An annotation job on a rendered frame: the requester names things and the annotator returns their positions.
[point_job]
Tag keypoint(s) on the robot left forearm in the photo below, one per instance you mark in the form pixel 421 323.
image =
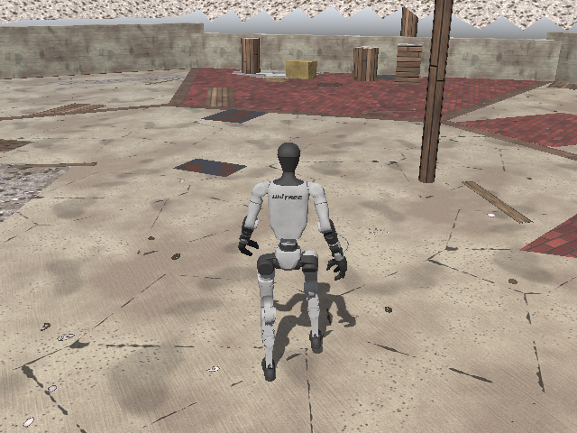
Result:
pixel 245 234

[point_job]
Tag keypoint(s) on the robot right upper arm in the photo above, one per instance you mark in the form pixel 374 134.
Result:
pixel 322 210

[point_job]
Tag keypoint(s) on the robot left hand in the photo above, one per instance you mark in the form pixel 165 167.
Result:
pixel 244 250

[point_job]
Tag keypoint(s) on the humanoid robot torso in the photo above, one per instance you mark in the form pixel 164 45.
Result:
pixel 288 209

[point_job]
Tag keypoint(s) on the robot right forearm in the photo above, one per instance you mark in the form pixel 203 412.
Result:
pixel 333 243

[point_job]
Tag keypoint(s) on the robot right hand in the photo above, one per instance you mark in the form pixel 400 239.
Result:
pixel 342 267

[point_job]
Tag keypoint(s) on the robot left upper arm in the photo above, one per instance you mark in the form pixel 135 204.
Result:
pixel 259 190

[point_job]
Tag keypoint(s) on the robot right foot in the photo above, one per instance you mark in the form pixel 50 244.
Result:
pixel 315 341

